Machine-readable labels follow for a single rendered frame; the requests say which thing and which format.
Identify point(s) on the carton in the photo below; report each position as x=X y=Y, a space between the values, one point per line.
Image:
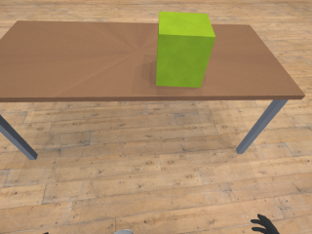
x=184 y=45

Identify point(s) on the table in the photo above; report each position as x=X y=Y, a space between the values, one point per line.
x=83 y=61

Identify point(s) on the robot right hand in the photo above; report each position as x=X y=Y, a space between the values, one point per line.
x=264 y=221

